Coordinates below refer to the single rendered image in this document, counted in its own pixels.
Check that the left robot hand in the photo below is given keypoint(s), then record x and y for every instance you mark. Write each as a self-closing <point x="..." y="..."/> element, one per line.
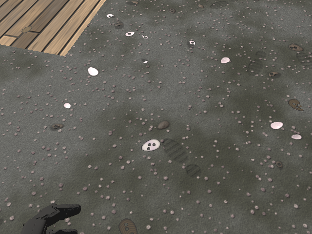
<point x="49" y="216"/>

